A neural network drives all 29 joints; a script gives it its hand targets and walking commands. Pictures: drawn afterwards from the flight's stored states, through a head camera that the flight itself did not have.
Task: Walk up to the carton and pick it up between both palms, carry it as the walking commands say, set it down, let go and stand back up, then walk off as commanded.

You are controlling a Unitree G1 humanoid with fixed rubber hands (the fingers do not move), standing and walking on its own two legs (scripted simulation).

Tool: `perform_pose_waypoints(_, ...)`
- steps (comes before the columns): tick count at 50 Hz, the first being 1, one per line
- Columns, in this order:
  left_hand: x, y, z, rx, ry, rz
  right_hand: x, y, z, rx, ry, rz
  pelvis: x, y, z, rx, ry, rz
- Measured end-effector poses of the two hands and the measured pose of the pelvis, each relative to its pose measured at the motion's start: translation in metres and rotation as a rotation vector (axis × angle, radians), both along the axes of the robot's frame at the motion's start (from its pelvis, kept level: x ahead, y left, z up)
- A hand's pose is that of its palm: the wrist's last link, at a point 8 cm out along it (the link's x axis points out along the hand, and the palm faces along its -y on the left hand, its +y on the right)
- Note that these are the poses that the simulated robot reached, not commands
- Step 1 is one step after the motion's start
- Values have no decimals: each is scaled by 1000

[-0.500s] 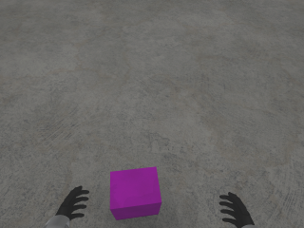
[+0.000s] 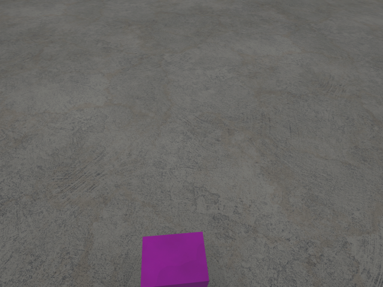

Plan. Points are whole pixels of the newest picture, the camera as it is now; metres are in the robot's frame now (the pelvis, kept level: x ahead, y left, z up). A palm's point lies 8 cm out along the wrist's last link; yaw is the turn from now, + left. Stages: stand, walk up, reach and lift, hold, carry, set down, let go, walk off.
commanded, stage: stand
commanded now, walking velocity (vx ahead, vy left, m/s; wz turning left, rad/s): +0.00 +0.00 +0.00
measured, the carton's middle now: (174, 268) +0.34 +0.07 -0.63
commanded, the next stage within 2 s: walk off in 1.34 s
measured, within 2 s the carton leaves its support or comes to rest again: neither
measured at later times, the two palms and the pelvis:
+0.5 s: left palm out of the picture -0.09 +0.22 -0.14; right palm out of the picture -0.05 -0.21 -0.14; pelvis -0.02 +0.00 +0.00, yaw +1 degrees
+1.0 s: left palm out of the picture -0.12 +0.19 -0.14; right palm out of the picture -0.10 -0.20 -0.14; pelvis -0.05 +0.00 +0.01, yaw +2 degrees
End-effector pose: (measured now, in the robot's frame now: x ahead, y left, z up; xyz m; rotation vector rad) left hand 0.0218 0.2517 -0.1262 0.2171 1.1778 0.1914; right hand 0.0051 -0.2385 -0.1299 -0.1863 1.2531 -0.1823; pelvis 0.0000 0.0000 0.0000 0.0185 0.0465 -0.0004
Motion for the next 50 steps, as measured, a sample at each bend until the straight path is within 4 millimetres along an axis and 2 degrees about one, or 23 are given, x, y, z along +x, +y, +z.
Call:
perform_pose_waypoints(13, -63, -21, -15, -58, 180, 48, -33, 19, -8, 31, 119, -11, -9, 4, 2, -8, -35, 8)
perform_pose_waypoints(23, -103, -34, -17, -91, 273, 71, -55, 26, -9, 45, 173, -11, -22, 4, 4, -11, -54, 16)
perform_pose_waypoints(33, -126, -44, -17, -111, 312, 83, -78, 34, -10, 68, 227, -6, -36, 3, 6, -12, -68, 25)
perform_pose_waypoints(43, -137, -53, -18, -129, 324, 94, -99, 39, -10, 84, 263, -16, -45, 0, 7, -15, -74, 28)
perform_pose_waypoints(50, -141, -59, -18, -138, 322, 101, -103, 37, -10, 81, 267, -18, -50, -1, 7, -19, -78, 31)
